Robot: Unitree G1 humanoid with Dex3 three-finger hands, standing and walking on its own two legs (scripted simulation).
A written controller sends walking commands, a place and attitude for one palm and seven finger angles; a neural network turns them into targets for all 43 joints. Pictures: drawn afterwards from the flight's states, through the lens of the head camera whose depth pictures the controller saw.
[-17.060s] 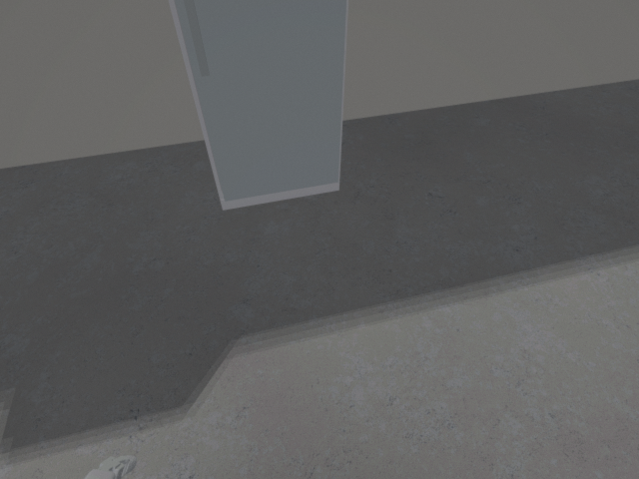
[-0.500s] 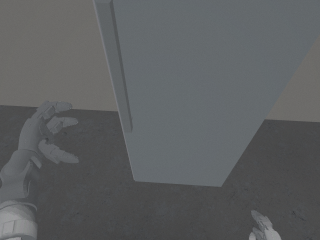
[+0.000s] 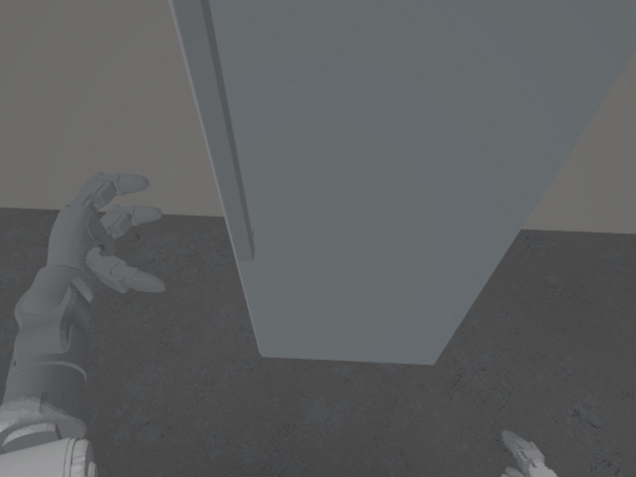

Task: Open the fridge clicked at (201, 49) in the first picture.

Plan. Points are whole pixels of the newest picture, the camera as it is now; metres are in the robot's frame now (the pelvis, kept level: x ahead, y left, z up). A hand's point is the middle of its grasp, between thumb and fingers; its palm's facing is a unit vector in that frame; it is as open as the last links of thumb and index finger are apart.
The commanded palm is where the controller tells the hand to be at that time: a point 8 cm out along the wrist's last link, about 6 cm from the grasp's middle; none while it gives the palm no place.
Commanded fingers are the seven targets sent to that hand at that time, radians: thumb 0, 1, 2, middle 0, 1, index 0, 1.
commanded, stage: move the hooked fingers beside the handle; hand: left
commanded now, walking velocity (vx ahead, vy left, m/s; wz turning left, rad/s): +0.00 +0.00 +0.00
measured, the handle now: (229, 153) +0.50 +0.14 +0.14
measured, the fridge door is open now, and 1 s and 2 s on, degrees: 0 0 0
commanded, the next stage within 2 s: feel for the door with the fingertips in 1.34 s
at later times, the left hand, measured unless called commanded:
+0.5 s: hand (169, 203) +0.43 +0.22 +0.11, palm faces +0.01 -1.00 -0.01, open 14.0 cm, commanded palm +0.41 +0.27 +0.10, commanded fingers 0.00 -0.50 0.30 -0.30 -1.20 -0.30 -1.20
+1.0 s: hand (170, 201) +0.44 +0.22 +0.10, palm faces +0.03 -1.00 -0.03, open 14.0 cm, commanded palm +0.41 +0.27 +0.10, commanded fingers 0.00 -0.50 0.30 -0.30 -1.20 -0.30 -1.20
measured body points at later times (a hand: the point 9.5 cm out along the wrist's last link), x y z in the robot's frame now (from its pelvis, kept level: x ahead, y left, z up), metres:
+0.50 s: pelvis -0.01 +0.01 -0.01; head +0.04 +0.01 +0.44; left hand +0.43 +0.27 +0.11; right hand +0.05 -0.27 -0.12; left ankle +0.04 +0.13 -0.72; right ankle -0.02 -0.12 -0.72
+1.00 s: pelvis +0.00 +0.00 -0.01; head +0.05 +0.01 +0.44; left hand +0.43 +0.27 +0.10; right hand +0.06 -0.27 -0.12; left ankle +0.04 +0.13 -0.72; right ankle -0.02 -0.12 -0.72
